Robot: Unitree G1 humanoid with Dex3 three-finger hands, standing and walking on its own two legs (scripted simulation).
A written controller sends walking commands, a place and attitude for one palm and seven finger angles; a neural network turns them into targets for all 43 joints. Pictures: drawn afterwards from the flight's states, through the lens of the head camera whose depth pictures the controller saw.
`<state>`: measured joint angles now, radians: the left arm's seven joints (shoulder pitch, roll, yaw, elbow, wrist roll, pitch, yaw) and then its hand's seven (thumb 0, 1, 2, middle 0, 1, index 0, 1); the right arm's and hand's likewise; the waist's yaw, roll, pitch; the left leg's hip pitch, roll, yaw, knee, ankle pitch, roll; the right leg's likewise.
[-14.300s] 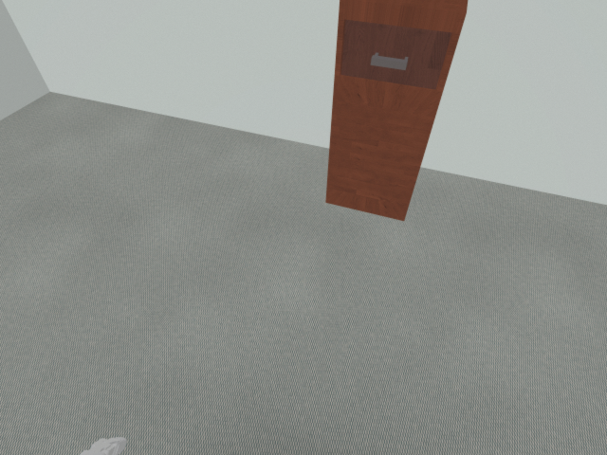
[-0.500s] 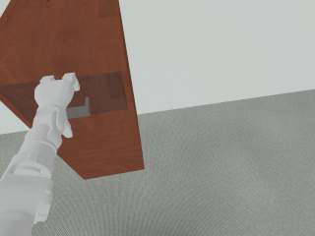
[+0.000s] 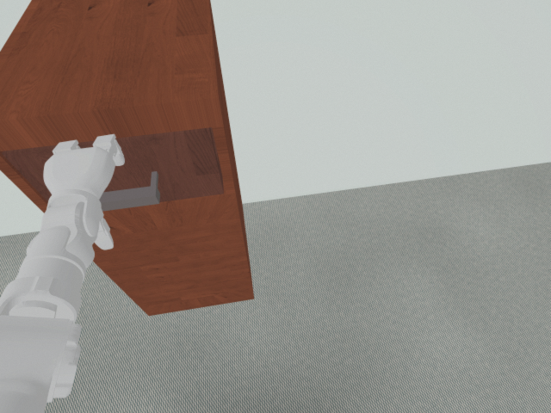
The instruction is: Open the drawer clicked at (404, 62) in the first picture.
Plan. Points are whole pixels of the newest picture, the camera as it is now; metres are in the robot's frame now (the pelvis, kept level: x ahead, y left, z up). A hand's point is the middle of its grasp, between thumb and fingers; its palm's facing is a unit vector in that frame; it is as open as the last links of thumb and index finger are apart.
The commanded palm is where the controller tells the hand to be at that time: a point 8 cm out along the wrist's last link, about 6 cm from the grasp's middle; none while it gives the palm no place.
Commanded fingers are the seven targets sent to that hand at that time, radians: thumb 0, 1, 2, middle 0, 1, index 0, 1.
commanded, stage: move the hooked fingers above the handle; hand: left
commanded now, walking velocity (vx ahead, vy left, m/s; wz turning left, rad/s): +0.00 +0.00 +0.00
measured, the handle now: (126, 189) +0.50 +0.27 -0.01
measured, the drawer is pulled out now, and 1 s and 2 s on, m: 0.00 0.00 0.00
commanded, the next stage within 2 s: lower the fingers behind the handle in 0.82 s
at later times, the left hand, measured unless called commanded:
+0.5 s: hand (110, 187) +0.46 +0.27 +0.05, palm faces -0.03 -0.02 -1.00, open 13.7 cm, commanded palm +0.43 +0.27 +0.11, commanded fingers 0.00 -0.50 0.30 -0.30 -1.20 -0.30 -1.20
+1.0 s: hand (96, 194) +0.45 +0.29 +0.04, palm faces -0.05 -0.01 -1.00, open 13.8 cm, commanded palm +0.44 +0.28 +0.10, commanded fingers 0.00 -0.50 0.30 -0.30 -1.20 -0.30 -1.20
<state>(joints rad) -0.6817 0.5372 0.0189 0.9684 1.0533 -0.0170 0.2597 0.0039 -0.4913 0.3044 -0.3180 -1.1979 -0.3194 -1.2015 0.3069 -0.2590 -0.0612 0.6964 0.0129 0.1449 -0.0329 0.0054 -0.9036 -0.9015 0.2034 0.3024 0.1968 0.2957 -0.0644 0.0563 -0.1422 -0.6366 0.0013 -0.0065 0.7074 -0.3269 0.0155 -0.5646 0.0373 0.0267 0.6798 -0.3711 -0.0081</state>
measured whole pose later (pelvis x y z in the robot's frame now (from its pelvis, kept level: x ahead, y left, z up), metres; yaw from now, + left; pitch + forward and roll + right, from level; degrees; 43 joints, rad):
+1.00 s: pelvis +0.00 +0.01 +0.00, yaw +0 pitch +17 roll -2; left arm -0.70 0.55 0.02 0.98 1.06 -0.03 0.26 0.00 -0.49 0.30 -0.32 -1.20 -0.32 -1.20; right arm 0.33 -0.26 -0.07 0.70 0.01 0.14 -0.03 0.00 -0.90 -0.90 0.20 0.30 0.20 0.30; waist -0.07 0.05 -0.15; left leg -0.69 0.00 -0.01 0.75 -0.35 0.03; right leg -0.60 0.04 0.03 0.70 -0.38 0.00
